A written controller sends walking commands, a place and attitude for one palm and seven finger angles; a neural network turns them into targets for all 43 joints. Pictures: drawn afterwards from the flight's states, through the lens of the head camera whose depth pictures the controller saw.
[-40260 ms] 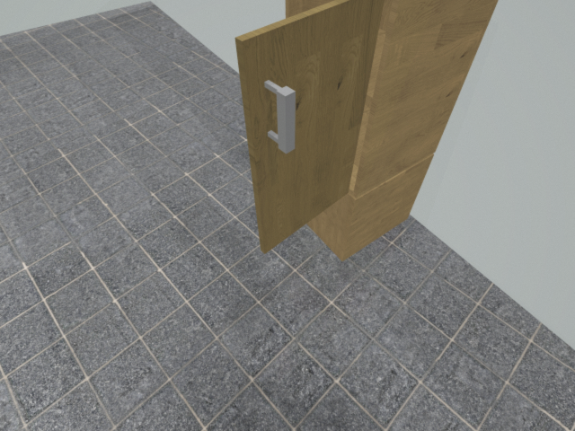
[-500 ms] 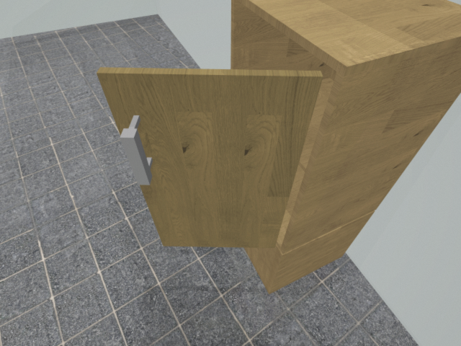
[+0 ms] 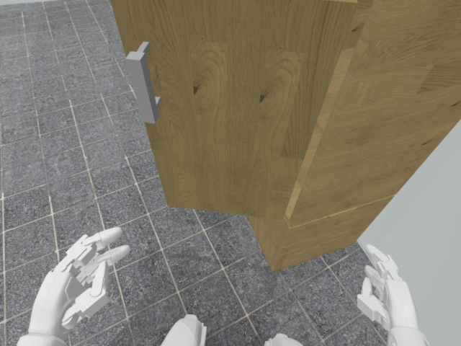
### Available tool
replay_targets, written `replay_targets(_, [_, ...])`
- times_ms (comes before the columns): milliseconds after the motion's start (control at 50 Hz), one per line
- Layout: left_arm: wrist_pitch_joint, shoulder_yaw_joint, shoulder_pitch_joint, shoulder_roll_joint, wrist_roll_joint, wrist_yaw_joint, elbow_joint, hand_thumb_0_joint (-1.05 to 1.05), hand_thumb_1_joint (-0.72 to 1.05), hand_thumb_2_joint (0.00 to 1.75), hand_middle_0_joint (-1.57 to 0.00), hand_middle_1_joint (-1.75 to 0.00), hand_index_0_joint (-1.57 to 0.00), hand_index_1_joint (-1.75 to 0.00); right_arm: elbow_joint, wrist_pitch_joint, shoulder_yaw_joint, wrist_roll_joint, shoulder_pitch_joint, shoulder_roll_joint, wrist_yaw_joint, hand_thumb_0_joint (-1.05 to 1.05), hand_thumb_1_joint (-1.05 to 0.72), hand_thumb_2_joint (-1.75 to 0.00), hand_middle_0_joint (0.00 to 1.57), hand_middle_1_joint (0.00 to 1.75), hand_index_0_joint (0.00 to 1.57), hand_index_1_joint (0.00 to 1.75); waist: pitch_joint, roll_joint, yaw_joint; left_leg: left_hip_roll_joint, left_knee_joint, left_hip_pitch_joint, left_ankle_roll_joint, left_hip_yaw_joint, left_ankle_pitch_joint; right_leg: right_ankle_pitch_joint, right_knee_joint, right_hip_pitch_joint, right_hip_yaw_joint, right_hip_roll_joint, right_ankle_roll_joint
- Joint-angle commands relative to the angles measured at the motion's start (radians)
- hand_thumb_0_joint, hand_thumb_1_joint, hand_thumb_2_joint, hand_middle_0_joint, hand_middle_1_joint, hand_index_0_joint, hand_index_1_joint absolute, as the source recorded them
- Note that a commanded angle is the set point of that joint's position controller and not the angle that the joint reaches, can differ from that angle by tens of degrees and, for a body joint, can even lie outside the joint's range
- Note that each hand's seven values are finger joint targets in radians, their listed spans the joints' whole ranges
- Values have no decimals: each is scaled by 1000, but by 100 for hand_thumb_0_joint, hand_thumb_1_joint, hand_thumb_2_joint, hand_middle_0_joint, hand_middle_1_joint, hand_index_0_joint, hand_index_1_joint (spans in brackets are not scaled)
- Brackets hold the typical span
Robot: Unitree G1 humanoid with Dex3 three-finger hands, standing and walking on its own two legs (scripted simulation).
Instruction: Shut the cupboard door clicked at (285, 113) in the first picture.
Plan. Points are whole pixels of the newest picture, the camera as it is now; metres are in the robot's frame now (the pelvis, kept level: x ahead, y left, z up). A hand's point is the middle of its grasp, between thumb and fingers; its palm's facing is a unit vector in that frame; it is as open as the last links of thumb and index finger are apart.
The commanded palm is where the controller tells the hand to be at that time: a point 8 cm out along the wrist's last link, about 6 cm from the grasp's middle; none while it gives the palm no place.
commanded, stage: raise the hand and make a fist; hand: left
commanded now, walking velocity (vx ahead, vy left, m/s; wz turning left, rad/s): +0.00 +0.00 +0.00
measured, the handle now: (147, 83) +0.49 +0.20 +0.19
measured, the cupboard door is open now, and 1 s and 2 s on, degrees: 64 64 64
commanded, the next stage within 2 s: bring the fist close to the handle in 1.50 s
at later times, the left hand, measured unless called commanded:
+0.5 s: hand (93, 245) +0.23 +0.22 +0.11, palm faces -0.01 -1.00 -0.04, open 3.8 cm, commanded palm +0.20 +0.26 +0.12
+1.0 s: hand (81, 207) +0.25 +0.22 +0.17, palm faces +0.00 -1.00 -0.06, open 3.1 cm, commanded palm +0.22 +0.27 +0.18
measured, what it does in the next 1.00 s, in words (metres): rises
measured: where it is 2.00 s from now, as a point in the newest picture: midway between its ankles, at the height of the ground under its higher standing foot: outside the picture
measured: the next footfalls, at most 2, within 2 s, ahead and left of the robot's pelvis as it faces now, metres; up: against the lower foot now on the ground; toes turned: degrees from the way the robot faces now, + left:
none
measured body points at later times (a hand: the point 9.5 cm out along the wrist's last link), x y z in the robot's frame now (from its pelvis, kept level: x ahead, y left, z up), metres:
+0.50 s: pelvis +0.02 +0.02 +0.03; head +0.05 +0.02 +0.48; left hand +0.22 +0.27 +0.12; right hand +0.17 -0.22 -0.05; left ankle +0.06 +0.14 -0.65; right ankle +0.02 -0.11 -0.65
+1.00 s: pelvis +0.03 +0.02 +0.06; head +0.02 +0.02 +0.51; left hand +0.24 +0.27 +0.18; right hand +0.22 -0.18 +0.00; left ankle +0.06 +0.14 -0.65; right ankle +0.02 -0.11 -0.65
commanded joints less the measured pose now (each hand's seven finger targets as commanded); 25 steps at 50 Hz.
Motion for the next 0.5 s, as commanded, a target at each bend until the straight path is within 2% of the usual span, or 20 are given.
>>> replay_targets(0, [-101, 34, -255, 175, -11, 61, -498, 0, 90, 90, -58, -72, -58, -72, -138, -70, 2, -1, 15, -85, -40, 0, -90, -90, 20, 30, 20, 30, -140, 67, -71, -37, -105, 147, 63, 12, 21, -128, -340, 11, 163, 17, 16])
replay_targets(20, [-97, 7, -296, 176, -4, 61, -521, 0, 90, 90, -60, -74, -60, -74, -129, -73, 11, -2, 20, -89, -48, 0, -90, -90, 20, 30, 20, 30, -128, 65, -85, -32, -104, 147, 67, 2, 18, -115, -331, 6, 154, 26, 15])
replay_targets(60, [-53, -20, -243, 156, 1, 52, -443, 0, 90, 90, -64, -78, -64, -78, -109, -75, 19, 5, 31, -90, -58, 0, -90, -90, 20, 30, 20, 30, -73, 60, -89, -29, -129, 141, 64, -8, 6, -100, -342, 8, 135, 31, 15])
replay_targets(80, [-20, -8, -227, 169, 6, 47, -408, 0, 90, 90, -66, -80, -66, -80, -103, -72, 20, 9, 32, -93, -62, 0, -90, -90, 20, 30, 20, 30, -62, 65, -83, -29, -144, 137, 61, -9, -5, -110, -352, 18, 131, 30, 16])
replay_targets(120, [59, 19, -186, 189, 10, 43, -344, 0, 90, 90, -69, -84, -69, -84, -105, -63, 28, 15, 26, -90, -65, 0, -90, -90, 20, 30, 20, 30, -64, 66, -55, -33, -175, 143, 62, -11, 12, -98, -370, 61, 125, 31, 15])
replay_targets(140, [91, 25, -156, 182, 0, 40, -356, 0, 90, 90, -71, -86, -71, -86, -118, -60, 28, 16, 27, -85, -62, 0, -90, -90, 20, 30, 20, 30, -99, 57, -44, -35, -190, 163, 60, -10, 40, -68, -377, 96, 123, 23, 19])
replay_targets(160, [123, 56, -111, 191, -7, 46, -355, 0, 90, 90, -73, -88, -73, -88, -123, -54, 26, 17, 20, -77, -59, 0, -90, -90, 20, 30, 20, 30, -122, 52, -20, -38, -205, 178, 56, -8, 73, -29, -382, 141, 118, 20, 19])
replay_targets(200, [162, 89, -54, 190, -17, 69, -384, 0, 90, 90, -77, -92, -77, -92, -137, -43, 27, 13, 10, -62, -53, 0, -90, -90, 20, 30, 20, 30, -151, 44, 3, -40, -236, 210, 52, -7, 131, 61, -375, 191, 97, 18, 21])
replay_targets(220, [177, 120, -31, 202, -18, 87, -358, 0, 90, 90, -79, -94, -79, -94, -134, -36, 30, 9, 1, -55, -51, 0, -90, -90, 20, 30, 20, 30, -134, 22, 17, -39, -248, 207, 50, -12, 151, 94, -369, 213, 85, 25, 18])
replay_targets(240, [173, 99, -36, 176, -20, 97, -399, 0, 90, 90, -81, -96, -81, -96, -141, -34, 32, 7, 7, -52, -46, 0, -90, -90, 20, 30, 20, 30, -131, 9, 7, -39, -260, 219, 49, -11, 168, 132, -364, 214, 70, 24, 22])
replay_targets(260, [164, 97, -34, 169, -20, 109, -415, 0, 90, 90, -82, -98, -82, -98, -139, -34, 31, 4, 7, -51, -43, 0, -90, -90, 20, 30, 20, 30, -128, 19, 10, -38, -274, 233, 46, -12, 176, 154, -359, 216, 56, 27, 20])
replay_targets(300, [140, 89, -41, 162, -18, 129, -436, 0, 90, 90, -86, -102, -86, -102, -137, -38, 33, -1, 18, -56, -36, 0, -90, -90, 20, 30, 20, 30, -120, 9, 0, -37, -295, 253, 45, -18, 184, 188, -345, 208, 29, 35, 20])
replay_targets(320, [131, 87, -38, 169, -14, 132, -439, 0, 90, 90, -88, -104, -88, -104, -138, -40, 35, -4, 16, -60, -35, 0, -90, -90, 20, 30, 20, 30, -113, 13, 5, -38, -296, 256, 48, -17, 200, 213, -340, 217, 28, 39, 16])
replay_targets(340, [120, 68, -40, 152, -14, 128, -443, 0, 90, 90, -90, -106, -90, -106, -135, -44, 35, -4, 27, -62, -32, 0, -90, -90, 20, 30, 20, 30, -120, 12, -6, -39, -300, 269, 47, -16, 209, 233, -339, 218, 23, 37, 17])
replay_targets(400, [104, 32, -45, 134, -11, 118, -464, 0, 90, 90, -95, -112, -95, -112, -131, -54, 36, 0, 40, -74, -26, 0, -90, -90, 20, 30, 20, 30, -117, 49, -17, -38, -320, 305, 46, -19, 203, 244, -337, 205, 4, 41, 15])
replay_targets(420, [107, 44, -52, 156, -7, 118, -471, 0, 90, 90, -97, -114, -97, -114, -128, -54, 36, 1, 40, -79, -27, 0, -90, -90, 20, 30, 20, 30, -124, 37, -12, -38, -321, 306, 48, -20, 208, 250, -339, 223, 7, 42, 13])
replay_targets(460, [115, 24, -68, 142, -7, 111, -489, 0, 90, 90, -101, -118, -101, -118, -131, -56, 37, 6, 44, -81, -29, 0, -90, -90, 20, 30, 20, 30, -120, 43, -20, -37, -339, 328, 48, -22, 195, 242, -350, 221, 2, 41, 15])
replay_targets(480, [119, 34, -81, 158, -6, 113, -503, 0, 90, 90, -102, -120, -102, -120, -130, -57, 37, 8, 47, -86, -31, 0, -90, -90, 20, 30, 20, 30, -123, 52, -21, -36, -346, 338, 48, -25, 190, 239, -354, 224, 1, 42, 15])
